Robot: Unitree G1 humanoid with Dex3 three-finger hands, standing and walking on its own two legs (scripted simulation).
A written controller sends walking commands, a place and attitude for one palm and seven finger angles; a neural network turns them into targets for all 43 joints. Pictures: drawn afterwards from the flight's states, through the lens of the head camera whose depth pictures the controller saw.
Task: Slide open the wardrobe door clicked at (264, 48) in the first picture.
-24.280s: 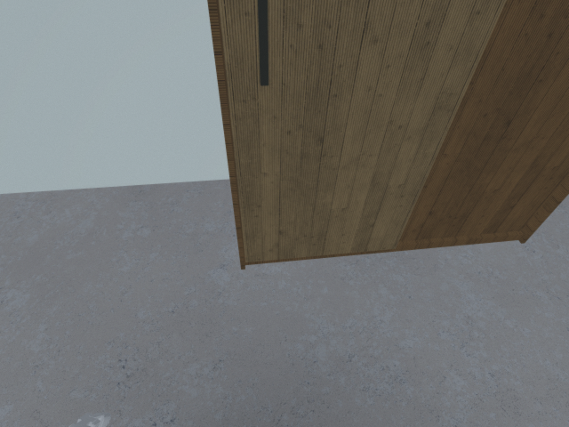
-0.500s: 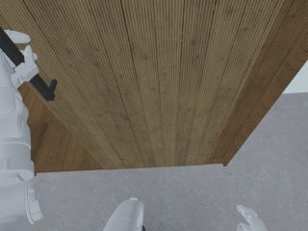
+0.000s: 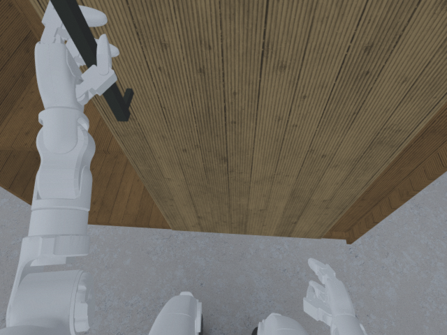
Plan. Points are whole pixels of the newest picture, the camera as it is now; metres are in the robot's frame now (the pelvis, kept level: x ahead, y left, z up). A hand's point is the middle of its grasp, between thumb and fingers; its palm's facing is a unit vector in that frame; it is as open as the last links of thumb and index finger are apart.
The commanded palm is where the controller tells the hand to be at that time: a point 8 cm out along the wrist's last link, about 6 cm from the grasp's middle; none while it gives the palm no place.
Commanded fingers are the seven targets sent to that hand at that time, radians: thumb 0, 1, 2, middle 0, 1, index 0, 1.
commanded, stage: stop walking and hold the door there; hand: left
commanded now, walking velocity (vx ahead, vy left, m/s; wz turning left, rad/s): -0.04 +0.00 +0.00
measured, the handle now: (85, 22) +0.46 +0.22 +0.26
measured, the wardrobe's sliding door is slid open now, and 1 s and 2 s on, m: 0.50 0.50 0.50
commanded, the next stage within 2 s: loosen the grip on the handle in 0.50 s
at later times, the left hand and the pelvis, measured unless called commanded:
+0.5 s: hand (106, 70) +0.42 +0.19 +0.22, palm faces +0.19 -0.97 -0.13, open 5.5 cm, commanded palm +0.39 +0.23 +0.20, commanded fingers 0.00 0.90 0.90 -0.45 -1.40 -0.45 -1.40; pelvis +0.00 +0.02 +0.02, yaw -2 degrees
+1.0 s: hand (97, 67) +0.41 +0.20 +0.23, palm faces +0.23 -0.96 -0.14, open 13.5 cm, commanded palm +0.38 +0.24 +0.23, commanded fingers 0.00 -0.55 0.20 -0.30 -1.22 -0.30 -1.22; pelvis -0.04 +0.01 +0.01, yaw -2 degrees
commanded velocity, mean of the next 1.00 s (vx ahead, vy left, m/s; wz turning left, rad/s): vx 0.00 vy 0.00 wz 0.00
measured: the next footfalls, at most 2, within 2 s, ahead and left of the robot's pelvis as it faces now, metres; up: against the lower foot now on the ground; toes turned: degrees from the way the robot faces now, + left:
left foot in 0.12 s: +0.06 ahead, +0.13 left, +0.00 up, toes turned -3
